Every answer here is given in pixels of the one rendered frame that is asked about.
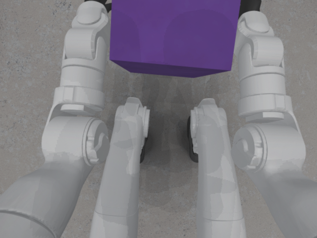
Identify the carton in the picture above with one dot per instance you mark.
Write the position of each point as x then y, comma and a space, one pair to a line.
184, 38

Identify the robot right forearm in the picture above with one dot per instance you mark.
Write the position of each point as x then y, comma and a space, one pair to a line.
261, 72

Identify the right robot hand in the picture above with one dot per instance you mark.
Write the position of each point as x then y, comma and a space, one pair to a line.
249, 5

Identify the robot left forearm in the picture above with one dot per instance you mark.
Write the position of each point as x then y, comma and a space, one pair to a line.
83, 64

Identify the robot foot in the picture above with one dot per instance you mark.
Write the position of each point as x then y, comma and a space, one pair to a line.
143, 151
193, 156

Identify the right robot upper arm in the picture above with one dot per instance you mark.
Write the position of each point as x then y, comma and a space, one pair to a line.
272, 156

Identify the robot right foot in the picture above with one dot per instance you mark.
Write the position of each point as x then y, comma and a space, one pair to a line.
193, 156

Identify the robot left foot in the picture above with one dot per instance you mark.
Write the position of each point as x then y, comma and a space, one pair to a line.
143, 151

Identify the left robot hand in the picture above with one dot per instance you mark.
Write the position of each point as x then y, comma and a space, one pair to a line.
107, 6

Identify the left robot upper arm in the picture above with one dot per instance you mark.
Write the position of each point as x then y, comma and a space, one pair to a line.
41, 203

